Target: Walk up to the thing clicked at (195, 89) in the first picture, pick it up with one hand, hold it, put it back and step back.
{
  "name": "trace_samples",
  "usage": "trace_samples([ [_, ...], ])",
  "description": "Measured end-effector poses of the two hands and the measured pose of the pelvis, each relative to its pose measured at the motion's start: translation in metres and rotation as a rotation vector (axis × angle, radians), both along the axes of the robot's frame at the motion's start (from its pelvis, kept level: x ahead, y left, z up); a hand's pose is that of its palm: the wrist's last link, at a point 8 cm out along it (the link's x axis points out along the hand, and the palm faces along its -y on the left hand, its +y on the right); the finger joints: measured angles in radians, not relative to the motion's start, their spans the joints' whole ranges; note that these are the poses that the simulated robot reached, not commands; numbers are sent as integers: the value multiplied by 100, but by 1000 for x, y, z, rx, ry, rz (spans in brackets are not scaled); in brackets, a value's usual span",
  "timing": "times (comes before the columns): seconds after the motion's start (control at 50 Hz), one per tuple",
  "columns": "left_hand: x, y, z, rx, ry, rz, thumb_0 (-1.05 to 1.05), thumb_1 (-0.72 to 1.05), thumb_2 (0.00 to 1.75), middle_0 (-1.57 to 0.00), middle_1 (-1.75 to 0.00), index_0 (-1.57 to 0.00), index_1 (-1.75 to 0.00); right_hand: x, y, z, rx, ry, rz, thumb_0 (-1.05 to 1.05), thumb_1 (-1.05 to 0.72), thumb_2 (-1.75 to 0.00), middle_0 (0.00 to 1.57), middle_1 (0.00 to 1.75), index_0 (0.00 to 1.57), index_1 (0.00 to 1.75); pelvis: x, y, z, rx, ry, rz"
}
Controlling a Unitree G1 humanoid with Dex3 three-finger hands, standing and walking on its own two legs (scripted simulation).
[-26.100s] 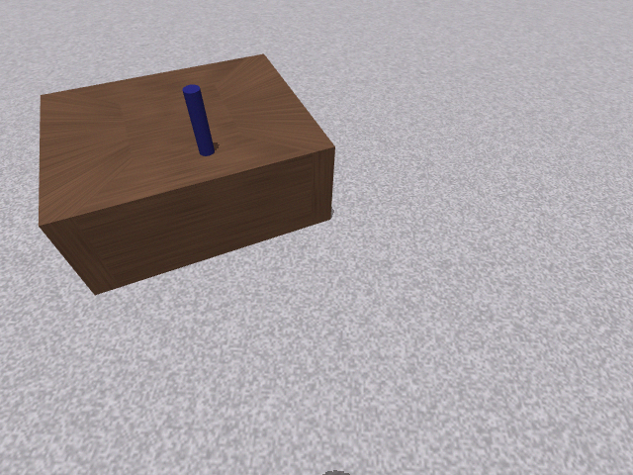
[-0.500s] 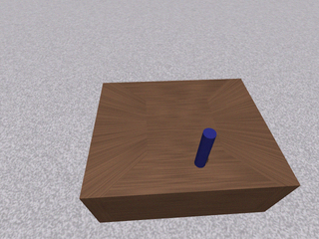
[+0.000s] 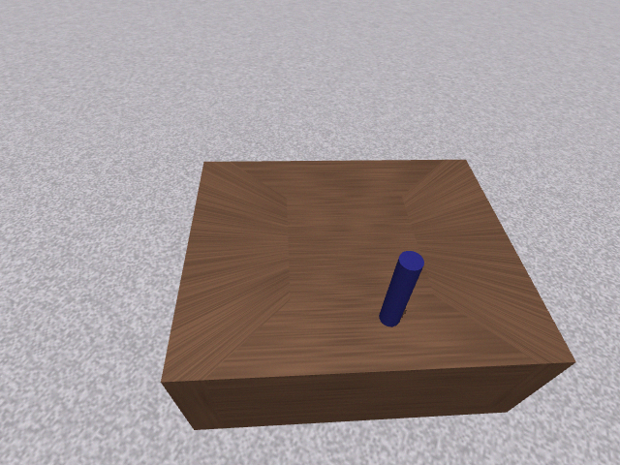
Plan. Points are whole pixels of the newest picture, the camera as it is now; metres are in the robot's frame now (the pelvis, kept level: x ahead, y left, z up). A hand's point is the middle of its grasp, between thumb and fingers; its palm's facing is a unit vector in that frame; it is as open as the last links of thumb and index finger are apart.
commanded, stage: stand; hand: right
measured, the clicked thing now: (399, 291) +0.53 -0.21 -0.27
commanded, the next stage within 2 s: none
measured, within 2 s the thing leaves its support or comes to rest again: neither
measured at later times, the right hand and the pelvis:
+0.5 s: hand out of the picture +0.09 -0.24 -0.15, palm faces -0.01 +0.94 -0.35, open 7.4 cm; pelvis +0.02 +0.01 +0.00, yaw +0 degrees
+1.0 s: hand out of the picture +0.11 -0.24 -0.15, palm faces +0.00 +0.93 -0.36, open 7.4 cm; pelvis +0.04 +0.01 +0.00, yaw +0 degrees
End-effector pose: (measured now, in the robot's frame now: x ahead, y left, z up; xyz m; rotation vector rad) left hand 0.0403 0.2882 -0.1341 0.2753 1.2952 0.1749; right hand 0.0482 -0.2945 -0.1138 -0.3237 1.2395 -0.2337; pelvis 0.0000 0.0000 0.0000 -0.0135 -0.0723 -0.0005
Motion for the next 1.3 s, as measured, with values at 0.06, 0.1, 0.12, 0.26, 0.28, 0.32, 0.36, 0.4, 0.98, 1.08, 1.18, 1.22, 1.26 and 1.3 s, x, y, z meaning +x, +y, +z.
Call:
trace_samples([
  [0.06,-4,3,1,5,16,2,0,90,90,-20,-30,-20,-30,1,2,-1,6,8,0,0,-26,-71,19,28,19,27,1,1,0,0,4,0],
  [0.1,-5,4,1,7,25,5,0,90,90,-20,-30,-20,-30,2,4,-2,11,12,1,0,-41,-77,20,28,19,28,2,2,1,1,6,-1],
  [0.12,-6,5,1,8,29,5,0,90,90,-20,-30,-20,-30,3,5,-2,13,13,2,0,-48,-79,20,29,19,28,2,2,1,2,8,-1],
  [0.26,-2,5,2,8,39,3,0,90,90,-20,-30,-20,-30,13,9,-3,25,17,5,0,-78,-87,20,30,20,29,8,4,2,3,15,-2],
  [0.28,0,5,2,7,38,3,0,90,90,-20,-30,-20,-30,14,9,-3,25,16,5,0,-81,-88,20,30,20,29,9,5,2,3,15,-2],
  [0.32,4,5,2,7,34,1,0,90,90,-20,-30,-20,-30,18,9,-3,25,15,5,0,-84,-88,21,30,20,29,12,5,2,5,17,-3],
  [0.36,9,6,2,6,30,-1,0,90,90,-20,-30,-20,-30,21,9,-2,23,14,5,0,-86,-89,21,30,20,30,14,6,2,6,20,-2],
  [0.4,14,6,2,5,24,-4,0,90,90,-20,-30,-20,-30,24,9,-1,21,14,6,0,-88,-89,21,30,20,30,16,6,2,7,22,-2],
  [0.98,62,14,9,19,-50,-20,0,90,90,-20,-30,-20,-30,59,8,6,6,-21,12,0,-91,-90,21,30,20,30,36,10,4,10,30,0],
  [1.08,57,15,9,19,-50,-16,0,90,90,-20,-30,-20,-30,57,9,6,8,-21,13,0,-91,-90,21,30,20,30,34,11,4,9,26,3],
  [1.18,50,16,9,19,-40,-8,0,90,90,-20,-30,-20,-30,53,9,5,10,-17,13,0,-91,-90,21,30,20,30,31,11,4,12,24,7],
  [1.22,47,16,9,20,-36,-6,0,90,90,-20,-30,-20,-30,51,8,5,10,-13,13,0,-91,-90,21,30,20,30,30,11,4,12,24,9],
  [1.26,44,16,9,20,-33,-3,0,90,90,-20,-30,-20,-30,50,8,4,11,-11,13,0,-91,-90,21,30,20,30,30,11,4,12,23,9],
  [1.3,41,16,10,21,-30,-1,0,90,90,-20,-30,-20,-30,48,8,4,12,-9,13,0,-91,-90,21,30,20,30,29,10,4,12,22,10],
])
